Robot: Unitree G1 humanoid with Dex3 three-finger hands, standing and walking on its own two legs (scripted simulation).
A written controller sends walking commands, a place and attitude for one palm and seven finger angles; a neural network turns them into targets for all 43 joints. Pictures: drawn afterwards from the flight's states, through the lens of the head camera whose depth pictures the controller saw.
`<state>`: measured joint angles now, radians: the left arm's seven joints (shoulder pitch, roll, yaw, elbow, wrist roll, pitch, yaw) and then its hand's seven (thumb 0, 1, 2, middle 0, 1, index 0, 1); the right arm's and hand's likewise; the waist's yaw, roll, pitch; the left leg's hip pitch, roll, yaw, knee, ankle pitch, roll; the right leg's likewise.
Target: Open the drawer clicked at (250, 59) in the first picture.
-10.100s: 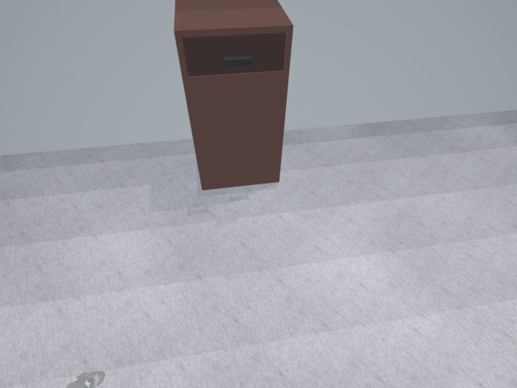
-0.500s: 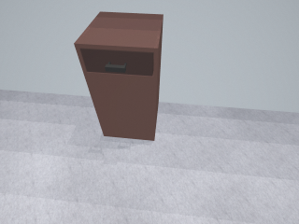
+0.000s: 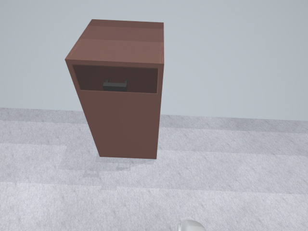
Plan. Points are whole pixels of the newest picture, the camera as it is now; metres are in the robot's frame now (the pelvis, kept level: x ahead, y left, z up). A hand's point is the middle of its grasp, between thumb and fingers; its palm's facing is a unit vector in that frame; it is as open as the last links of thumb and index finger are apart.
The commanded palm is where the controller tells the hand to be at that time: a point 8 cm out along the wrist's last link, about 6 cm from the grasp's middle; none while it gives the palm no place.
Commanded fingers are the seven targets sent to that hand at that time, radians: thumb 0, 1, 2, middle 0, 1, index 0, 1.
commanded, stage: take the last steps up to it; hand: left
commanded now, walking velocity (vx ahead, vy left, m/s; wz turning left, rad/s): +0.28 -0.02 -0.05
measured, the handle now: (116, 83) +0.72 +0.20 -0.06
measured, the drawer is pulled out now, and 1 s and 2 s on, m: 0.00 0.00 0.00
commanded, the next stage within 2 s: come to a stop and stand still in 0.28 s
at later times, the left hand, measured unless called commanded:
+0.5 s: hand (108, 215) +0.21 +0.15 -0.17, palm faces +0.05 -0.98 -0.20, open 7.2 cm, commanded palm none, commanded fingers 0.00 0.90 0.90 -0.20 -0.30 -0.20 -0.30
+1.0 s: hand (113, 215) +0.21 +0.13 -0.17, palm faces -0.01 -0.95 -0.31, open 7.3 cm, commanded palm none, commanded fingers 0.00 0.90 0.90 -0.20 -0.30 -0.20 -0.30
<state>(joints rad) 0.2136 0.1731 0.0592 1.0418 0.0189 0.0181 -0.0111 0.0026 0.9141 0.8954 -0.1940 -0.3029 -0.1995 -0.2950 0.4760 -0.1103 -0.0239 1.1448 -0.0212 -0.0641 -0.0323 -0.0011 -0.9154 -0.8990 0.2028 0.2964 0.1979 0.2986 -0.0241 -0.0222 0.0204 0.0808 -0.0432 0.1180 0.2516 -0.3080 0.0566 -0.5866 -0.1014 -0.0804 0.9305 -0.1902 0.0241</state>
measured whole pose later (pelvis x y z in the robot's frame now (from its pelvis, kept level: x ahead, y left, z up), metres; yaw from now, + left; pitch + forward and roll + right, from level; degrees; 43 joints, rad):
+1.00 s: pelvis +0.16 -0.07 -0.01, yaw -4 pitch -1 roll +1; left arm 0.24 0.18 0.05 1.01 0.02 0.03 0.03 0.00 0.91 0.90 -0.20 -0.30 -0.20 -0.30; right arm 0.16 -0.21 -0.08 1.03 -0.02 0.06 -0.02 0.00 -0.91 -0.90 0.20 0.30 0.20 0.30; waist 0.00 0.06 0.06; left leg -0.40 0.06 0.01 0.72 -0.40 -0.02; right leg -0.25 -0.02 -0.06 0.61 -0.35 -0.03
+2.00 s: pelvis +0.14 -0.06 +0.00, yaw -3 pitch -1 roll -1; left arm 0.32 0.12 0.00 1.13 0.01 -0.02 0.05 0.01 0.92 0.89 -0.20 -0.30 -0.21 -0.30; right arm 0.33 -0.13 0.00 1.08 -0.02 -0.03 -0.04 0.00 -0.91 -0.90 0.20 0.30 0.19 0.30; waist -0.01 0.01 -0.01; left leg -0.16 0.01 0.02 0.52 -0.35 0.02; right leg -0.23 0.01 -0.08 0.49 -0.25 -0.02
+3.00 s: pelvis +0.22 +0.00 +0.00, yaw -1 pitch +0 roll -1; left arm 0.36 0.12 0.03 1.10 0.01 0.01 0.05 0.00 0.91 0.89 -0.20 -0.30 -0.20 -0.30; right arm 0.26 -0.15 0.00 1.05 -0.02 -0.04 -0.06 0.01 -0.95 -0.90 0.20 0.30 0.20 0.30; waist 0.02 -0.04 0.02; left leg -0.19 -0.04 0.09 0.50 -0.31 0.09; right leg -0.31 -0.07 -0.05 0.78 -0.45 0.01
